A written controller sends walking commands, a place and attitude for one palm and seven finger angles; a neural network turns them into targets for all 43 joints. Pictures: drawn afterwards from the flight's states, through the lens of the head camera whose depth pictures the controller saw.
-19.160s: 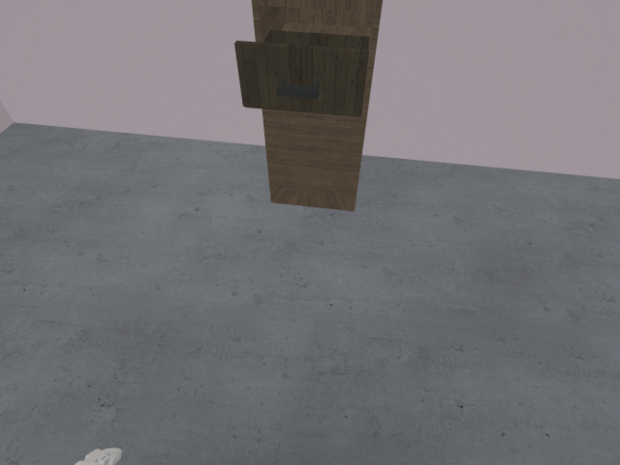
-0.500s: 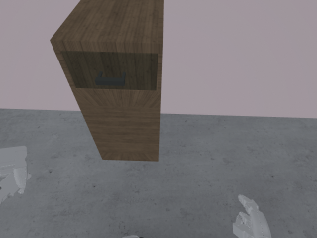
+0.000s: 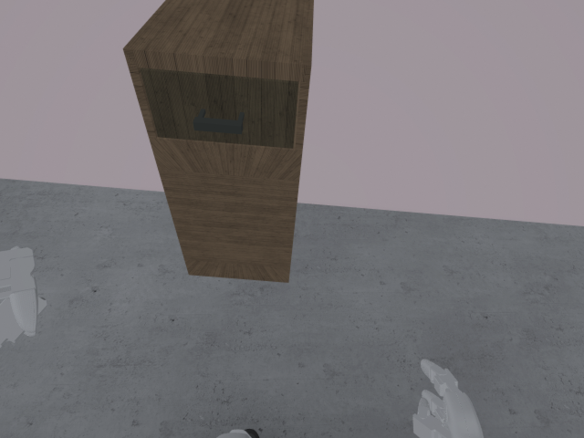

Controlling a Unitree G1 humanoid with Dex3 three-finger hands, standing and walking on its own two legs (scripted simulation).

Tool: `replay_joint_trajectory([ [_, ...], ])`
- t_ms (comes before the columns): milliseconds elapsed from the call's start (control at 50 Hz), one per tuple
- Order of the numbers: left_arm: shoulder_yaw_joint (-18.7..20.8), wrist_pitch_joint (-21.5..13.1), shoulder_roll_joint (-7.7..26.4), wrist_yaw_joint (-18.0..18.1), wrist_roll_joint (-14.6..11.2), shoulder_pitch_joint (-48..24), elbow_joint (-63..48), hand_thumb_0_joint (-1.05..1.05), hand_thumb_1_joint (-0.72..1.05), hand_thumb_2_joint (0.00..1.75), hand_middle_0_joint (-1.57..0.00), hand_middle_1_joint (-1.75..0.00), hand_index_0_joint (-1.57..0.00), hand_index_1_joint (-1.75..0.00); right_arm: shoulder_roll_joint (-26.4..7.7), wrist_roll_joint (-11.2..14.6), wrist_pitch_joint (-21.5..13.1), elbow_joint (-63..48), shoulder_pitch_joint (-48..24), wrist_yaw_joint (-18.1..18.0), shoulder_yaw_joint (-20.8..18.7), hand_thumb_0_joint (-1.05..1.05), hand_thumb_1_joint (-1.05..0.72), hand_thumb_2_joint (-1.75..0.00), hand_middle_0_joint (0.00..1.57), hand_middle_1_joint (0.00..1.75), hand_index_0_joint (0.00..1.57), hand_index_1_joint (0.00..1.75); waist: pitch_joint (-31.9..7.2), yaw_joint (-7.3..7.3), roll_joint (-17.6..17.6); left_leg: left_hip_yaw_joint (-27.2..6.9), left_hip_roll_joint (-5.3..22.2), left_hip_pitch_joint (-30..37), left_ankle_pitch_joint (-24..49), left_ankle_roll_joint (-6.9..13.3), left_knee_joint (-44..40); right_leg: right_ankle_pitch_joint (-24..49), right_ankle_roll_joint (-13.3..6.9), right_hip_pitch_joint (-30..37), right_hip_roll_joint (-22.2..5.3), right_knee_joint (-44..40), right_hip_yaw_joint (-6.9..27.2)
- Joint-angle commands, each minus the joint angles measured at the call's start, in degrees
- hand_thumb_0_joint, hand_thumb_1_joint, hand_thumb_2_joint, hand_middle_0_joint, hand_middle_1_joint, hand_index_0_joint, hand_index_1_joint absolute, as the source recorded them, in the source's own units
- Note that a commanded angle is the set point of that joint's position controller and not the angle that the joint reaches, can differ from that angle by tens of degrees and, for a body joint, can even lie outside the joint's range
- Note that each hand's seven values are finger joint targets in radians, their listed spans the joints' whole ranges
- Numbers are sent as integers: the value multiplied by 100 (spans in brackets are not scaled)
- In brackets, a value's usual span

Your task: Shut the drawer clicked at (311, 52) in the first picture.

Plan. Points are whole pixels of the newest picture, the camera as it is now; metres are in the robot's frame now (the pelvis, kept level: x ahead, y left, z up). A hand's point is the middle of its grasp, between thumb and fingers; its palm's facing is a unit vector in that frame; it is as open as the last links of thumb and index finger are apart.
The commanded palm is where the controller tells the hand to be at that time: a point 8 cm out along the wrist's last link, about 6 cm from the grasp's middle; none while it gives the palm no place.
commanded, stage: stop stepping back and stand still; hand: left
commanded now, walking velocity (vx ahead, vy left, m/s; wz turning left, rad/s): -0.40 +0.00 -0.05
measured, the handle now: (220, 120) +0.77 +0.22 +0.00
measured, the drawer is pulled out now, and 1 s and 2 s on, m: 0.00 0.00 0.00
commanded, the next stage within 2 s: let the arm hang, fingers relaxed in 0.98 s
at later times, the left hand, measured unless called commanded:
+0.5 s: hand (49, 399) +0.12 +0.21 +0.18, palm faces +0.29 -0.84 -0.46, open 3.2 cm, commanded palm +0.07 +0.26 +0.19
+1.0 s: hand (65, 375) +0.14 +0.21 +0.17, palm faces +0.31 -0.84 -0.44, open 3.2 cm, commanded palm +0.09 +0.25 +0.19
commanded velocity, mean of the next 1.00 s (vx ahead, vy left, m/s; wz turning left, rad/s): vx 0.08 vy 0.01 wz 0.00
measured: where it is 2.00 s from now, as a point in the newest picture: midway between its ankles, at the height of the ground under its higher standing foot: outside the picture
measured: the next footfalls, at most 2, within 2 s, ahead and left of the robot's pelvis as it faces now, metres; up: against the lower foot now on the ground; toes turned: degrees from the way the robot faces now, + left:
right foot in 0.08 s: -0.07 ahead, -0.13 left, +0.00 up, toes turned -4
left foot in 0.22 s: +0.03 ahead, +0.09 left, +0.00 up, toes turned -2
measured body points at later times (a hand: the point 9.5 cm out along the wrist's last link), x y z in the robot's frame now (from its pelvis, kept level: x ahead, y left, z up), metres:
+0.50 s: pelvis -0.07 -0.02 +0.01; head -0.08 -0.01 +0.46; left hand +0.10 +0.25 +0.20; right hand +0.05 -0.27 -0.08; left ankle +0.01 +0.09 -0.72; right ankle -0.11 -0.12 -0.73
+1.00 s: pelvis -0.06 -0.02 +0.01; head -0.05 -0.02 +0.46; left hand +0.12 +0.25 +0.19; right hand +0.10 -0.26 -0.07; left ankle -0.01 +0.09 -0.73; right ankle -0.11 -0.12 -0.73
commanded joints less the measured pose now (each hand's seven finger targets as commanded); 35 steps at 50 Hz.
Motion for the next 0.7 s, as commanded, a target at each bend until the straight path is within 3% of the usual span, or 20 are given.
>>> replay_joint_trajectory([
  [0, 311, -407, 819, -19, -143, -5, -1290, 0, 90, 90, -140, -160, -140, -160, -859, -66, -298, -602, -336, 26, -286, 0, -90, -90, 20, 30, 20, 30, -685, 13, 1160, -770, 817, 882, -2178, -133, -1523, 57, -244, 690, -189, -2892, -215],
  [20, 466, -423, 1010, -33, -123, 72, -1263, 0, 90, 90, -140, -160, -140, -160, -796, -69, -224, -553, -248, 19, -299, 0, -90, -90, 20, 30, 20, 30, -648, -31, 687, -368, 546, 1260, -1612, -284, -809, 424, -388, 370, -644, -3708, 252],
  [60, 689, -486, 1363, 23, -129, -171, -1255, 0, 90, 90, -140, -160, -140, -160, -759, -15, -117, -608, -393, -58, -221, 0, -90, -90, 20, 30, 20, 30, -513, -1, -709, 328, -285, 1628, -1499, -511, 1563, 1242, -895, -803, -2114, -4344, 1569],
  [80, 478, -375, 1183, 39, -135, -316, -1008, 0, 90, 90, -140, -160, -140, -160, -801, 59, -135, -637, -411, -87, -246, 0, -90, -90, 20, 30, 20, 30, -528, 38, -1131, 47, -421, 1039, -1778, -464, 2413, 1445, -1036, -701, -2314, -3993, 1576],
  [100, 440, -237, 1008, 21, -84, -100, -869, 0, 90, 90, -140, -160, -140, -160, -879, 138, -108, -731, -440, -114, -282, 0, -90, -90, 20, 30, 20, 30, -326, 26, -1338, -180, -331, 566, -1713, -335, 2558, 2530, -1001, -297, -2105, -3530, 1382],
  [140, 519, -82, 951, 52, -107, 76, -834, 0, 90, 90, -140, -160, -140, -160, -753, 166, -24, -842, -480, -188, -128, 0, -90, -90, 20, 30, 20, 30, -332, -106, -920, -90, -171, 656, -1295, -239, 1023, 3358, -713, 423, -1734, -2831, 676],
  [160, 550, -35, 922, 50, -120, 142, -765, 0, 90, 90, -140, -160, -140, -160, -803, 188, -23, -808, -400, -232, -109, 0, -90, -90, 20, 30, 20, 30, -364, -146, -487, 91, -319, 1242, -707, -199, 73, 3058, -439, 365, -1362, -2625, 395],
  [200, 512, -74, 951, 47, -126, 103, -952, 0, 90, 90, -140, -160, -140, -160, -1016, 212, -157, -898, -392, -283, -178, 0, -90, -90, 20, 30, 20, 30, -484, -11, 286, -574, 285, 2019, 358, 74, -689, 2090, -16, 257, -694, -2297, 152],
  [220, 455, -88, 965, 40, -141, 31, -925, 0, 90, 90, -140, -160, -140, -160, -1102, 271, -213, -923, -348, -294, -218, 0, -90, -90, 20, 30, 20, 30, -503, -19, 154, -837, 519, 2111, 296, 133, -760, 1639, 45, 303, -581, -2310, 125],
  [260, 423, -64, 873, 39, -141, 324, -971, 0, 90, 90, -140, -160, -140, -160, -964, 174, -246, -870, -304, -300, -148, 0, -90, -90, 20, 30, 20, 30, -625, -48, 868, -1565, 658, 1844, -732, 154, -1422, 1005, 50, 446, -379, -2092, -45],
  [300, 479, -90, 908, 80, -66, 364, -1181, 0, 90, 90, -140, -160, -140, -160, -974, 139, -283, -876, -401, -284, -147, 0, -90, -90, 20, 30, 20, 30, -374, -16, 972, -1624, 715, 954, -2870, 132, -2143, 500, -42, 950, -353, -2092, -92],
  [340, 463, -70, 854, 97, -12, 521, -1183, 0, 90, 90, -140, -160, -140, -160, -979, 148, -279, -894, -370, -267, -168, 0, -90, -90, 20, 30, 20, 30, -282, -35, 802, -1105, 405, 437, -3143, 17, -1989, 553, -110, 1415, -338, -2577, -237],
  [380, 417, -39, 791, 90, -6, 704, -969, 0, 90, 90, -140, -160, -140, -160, -973, 151, -221, -905, -345, -230, -224, 0, -90, -90, 20, 30, 20, 30, -220, -62, 420, -553, -2, 484, -2720, -118, -1224, 210, -247, 1184, -526, -3148, -57],
  [440, 442, -57, 857, 110, -29, 441, -965, 0, 90, 90, -140, -160, -140, -160, -990, 120, -68, -764, -225, -212, -317, 0, -90, -90, 20, 30, 20, 30, 10, -114, -909, -132, -318, 899, -1551, -204, 1231, -892, -957, -259, -1872, -4166, 1775],
  [460, 415, -53, 821, 136, -9, 274, -866, 0, 90, 90, -140, -160, -140, -160, -983, 115, -56, -693, -163, -204, -305, 0, -90, -90, 20, 30, 20, 30, 69, -133, -947, -113, -263, 782, -1431, -187, 1502, -658, -1036, -269, -2024, -4096, 1830],
  [500, 288, -91, 771, 168, 41, -183, -798, 0, 90, 90, -140, -160, -140, -160, -970, 121, -117, -652, -185, -218, -258, 0, -90, -90, 20, 30, 20, 30, 196, -181, -626, -95, -129, 1149, -1388, -98, 752, -30, -805, -296, -1801, -3594, 1207],
  [540, 243, -101, 771, 167, 77, -369, -713, 0, 90, 90, -140, -160, -140, -160, -1019, 134, -189, -660, -243, -287, -262, 0, -90, -90, 20, 30, 20, 30, 249, -143, -88, -239, -74, 1717, -1394, 28, -149, 230, -456, -396, -1251, -3036, 732],
  [600, 285, -150, 758, 131, 70, -218, -595, 0, 90, 90, -140, -160, -140, -160, -984, 148, -251, -717, -271, -321, -185, 0, -90, -90, 20, 30, 20, 30, 195, -75, 515, -1171, 426, 1381, -2065, 264, -1021, 763, -87, 19, -611, -2454, 187],
  [640, 256, -160, 726, 108, 108, -349, -758, 0, 90, 90, -140, -160, -140, -160, -944, 138, -273, -735, -339, -330, -139, 0, -90, -90, 20, 30, 20, 30, 254, -43, 447, -1417, 571, 957, -2489, 311, -1459, 927, -5, 420, -499, -2283, 43],
  [680, 260, -163, 689, 108, 118, -221, -744, 0, 90, 90, -140, -160, -140, -160, -919, 128, -311, -742, -325, -290, -129, 0, -90, -90, 20, 30, 20, 30, 147, -9, 284, -1137, 460, 846, -2227, 244, -1377, 1136, -36, 778, -537, -2589, 61],
])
